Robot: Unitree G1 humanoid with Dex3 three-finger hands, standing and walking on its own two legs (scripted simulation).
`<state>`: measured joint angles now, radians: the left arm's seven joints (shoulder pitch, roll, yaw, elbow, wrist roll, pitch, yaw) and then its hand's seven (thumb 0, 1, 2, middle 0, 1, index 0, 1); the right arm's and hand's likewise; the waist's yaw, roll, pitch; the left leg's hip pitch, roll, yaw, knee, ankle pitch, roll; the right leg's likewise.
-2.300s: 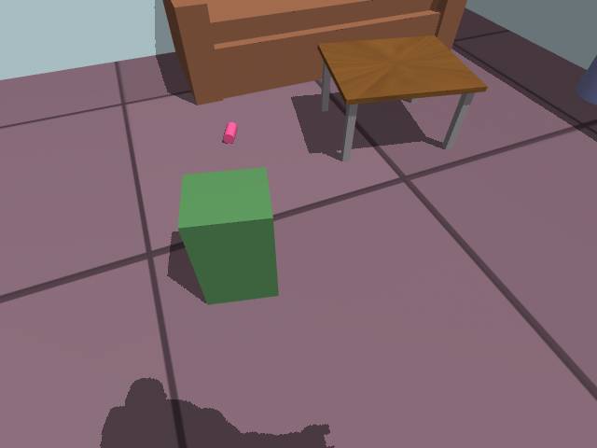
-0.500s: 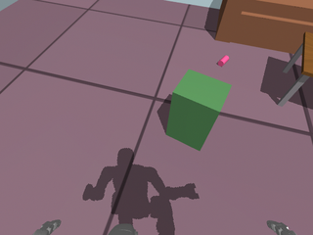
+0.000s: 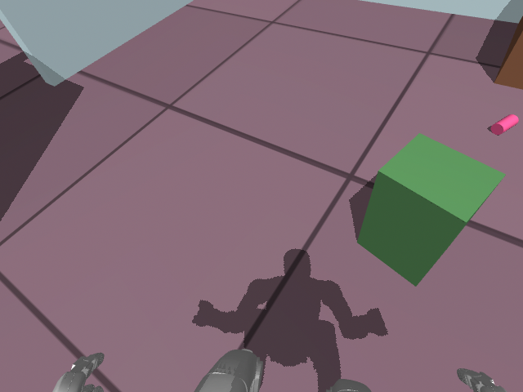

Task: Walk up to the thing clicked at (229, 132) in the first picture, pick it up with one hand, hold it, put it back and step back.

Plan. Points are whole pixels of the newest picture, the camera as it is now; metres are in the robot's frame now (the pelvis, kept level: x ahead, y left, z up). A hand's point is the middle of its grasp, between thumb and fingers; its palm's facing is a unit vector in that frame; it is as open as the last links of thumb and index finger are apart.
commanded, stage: walk up
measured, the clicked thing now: (504, 124) +1.42 -1.15 -0.73
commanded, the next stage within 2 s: stand in 1.50 s
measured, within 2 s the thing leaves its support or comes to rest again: neither
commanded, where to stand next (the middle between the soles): +0.07 +0.05 m, yaw +18 degrees
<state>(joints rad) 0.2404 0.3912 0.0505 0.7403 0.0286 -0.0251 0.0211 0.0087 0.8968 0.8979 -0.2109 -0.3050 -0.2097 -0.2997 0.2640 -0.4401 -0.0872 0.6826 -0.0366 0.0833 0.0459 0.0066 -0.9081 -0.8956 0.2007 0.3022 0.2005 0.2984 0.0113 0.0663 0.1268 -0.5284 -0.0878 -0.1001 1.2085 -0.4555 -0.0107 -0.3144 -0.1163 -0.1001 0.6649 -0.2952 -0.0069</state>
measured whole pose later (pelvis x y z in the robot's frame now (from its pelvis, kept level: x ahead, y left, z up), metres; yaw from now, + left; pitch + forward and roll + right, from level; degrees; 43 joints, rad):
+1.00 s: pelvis +0.00 +0.04 -0.01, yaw +21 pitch -3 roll +1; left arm 0.22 0.42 0.05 0.91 0.01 0.02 -0.02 0.01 0.90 0.90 -0.21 -0.30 -0.21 -0.30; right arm 0.22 -0.37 -0.02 0.93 -0.02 -0.03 0.00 0.01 -0.91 -0.90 0.20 0.30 0.20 0.30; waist 0.02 -0.04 0.07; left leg -0.30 -0.03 -0.02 0.68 -0.34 0.01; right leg -0.33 -0.08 -0.01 0.78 -0.50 -0.02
